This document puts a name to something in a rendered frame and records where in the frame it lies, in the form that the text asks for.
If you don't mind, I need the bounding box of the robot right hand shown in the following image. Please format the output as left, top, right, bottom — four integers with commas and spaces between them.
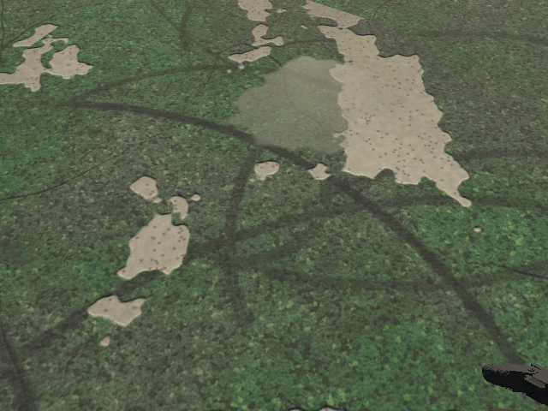
482, 363, 548, 411

